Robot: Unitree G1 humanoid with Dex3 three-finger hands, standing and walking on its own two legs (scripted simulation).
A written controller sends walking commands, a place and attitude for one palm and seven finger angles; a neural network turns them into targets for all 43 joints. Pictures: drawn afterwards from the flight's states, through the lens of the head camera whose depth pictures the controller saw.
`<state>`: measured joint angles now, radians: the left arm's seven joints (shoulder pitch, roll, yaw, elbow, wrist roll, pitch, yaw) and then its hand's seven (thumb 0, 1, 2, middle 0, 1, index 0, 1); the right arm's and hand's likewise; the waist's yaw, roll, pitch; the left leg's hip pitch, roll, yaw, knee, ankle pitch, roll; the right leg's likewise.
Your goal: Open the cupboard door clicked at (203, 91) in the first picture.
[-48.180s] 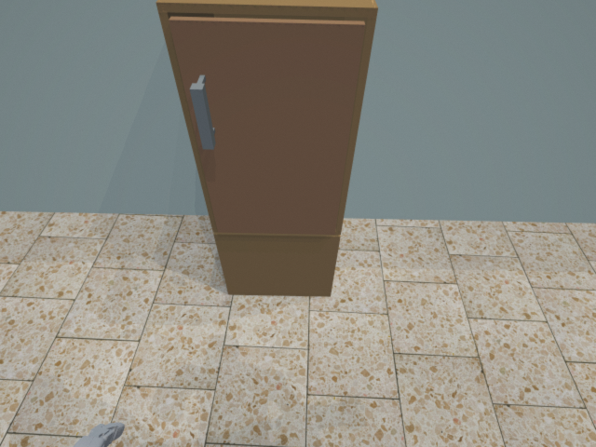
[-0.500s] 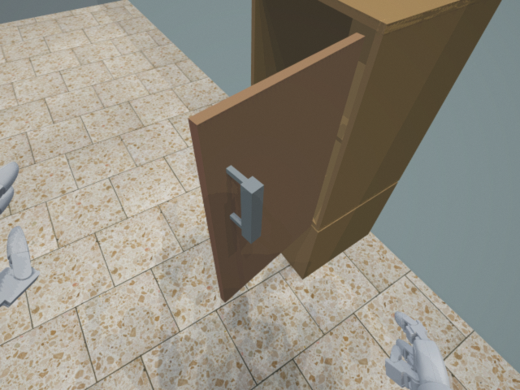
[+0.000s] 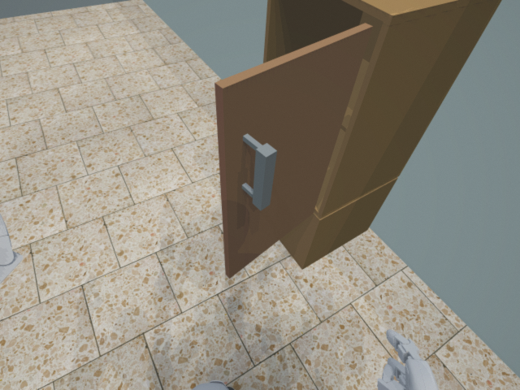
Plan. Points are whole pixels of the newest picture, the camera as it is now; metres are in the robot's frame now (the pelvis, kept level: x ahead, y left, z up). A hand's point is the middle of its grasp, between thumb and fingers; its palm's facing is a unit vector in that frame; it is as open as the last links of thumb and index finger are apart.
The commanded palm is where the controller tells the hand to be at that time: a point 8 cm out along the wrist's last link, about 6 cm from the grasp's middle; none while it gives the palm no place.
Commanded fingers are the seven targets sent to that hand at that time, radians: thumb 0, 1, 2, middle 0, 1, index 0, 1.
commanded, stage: step back with the hand held close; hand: left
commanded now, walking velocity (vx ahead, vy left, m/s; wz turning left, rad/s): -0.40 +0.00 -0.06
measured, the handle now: (255, 172) +0.46 +0.04 +0.07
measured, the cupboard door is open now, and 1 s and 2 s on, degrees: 99 99 99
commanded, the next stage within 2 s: stop stepping back and stand still in 0.30 s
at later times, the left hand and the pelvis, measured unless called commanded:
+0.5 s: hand (21, 379) +0.11 +0.21 +0.17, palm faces +0.25 -0.80 -0.54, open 7.4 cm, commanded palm +0.05 +0.26 +0.19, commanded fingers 0.00 0.90 0.90 -0.20 -0.30 -0.20 -0.30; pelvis -0.11 -0.03 +0.01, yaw -4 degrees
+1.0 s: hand out of the picture +0.02 +0.21 +0.17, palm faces +0.38 -0.76 -0.53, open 7.4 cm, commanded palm -0.05 +0.26 +0.19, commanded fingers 0.00 0.90 0.90 -0.20 -0.30 -0.20 -0.30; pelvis -0.19 -0.04 -0.01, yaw +0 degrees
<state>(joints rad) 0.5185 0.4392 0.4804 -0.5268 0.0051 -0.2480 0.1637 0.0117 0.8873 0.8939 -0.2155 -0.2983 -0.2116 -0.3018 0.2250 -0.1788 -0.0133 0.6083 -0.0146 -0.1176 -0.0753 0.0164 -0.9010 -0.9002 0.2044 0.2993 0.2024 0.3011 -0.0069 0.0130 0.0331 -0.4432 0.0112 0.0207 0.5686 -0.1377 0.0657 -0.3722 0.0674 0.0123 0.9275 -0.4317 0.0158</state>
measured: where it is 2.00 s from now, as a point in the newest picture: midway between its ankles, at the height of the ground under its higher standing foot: outside the picture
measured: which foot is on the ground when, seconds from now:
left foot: down 0.00-0.52, up 0.54-0.76, down 0.78-0.94, up 0.96-1.00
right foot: up 0.00-0.12, down 0.14-1.00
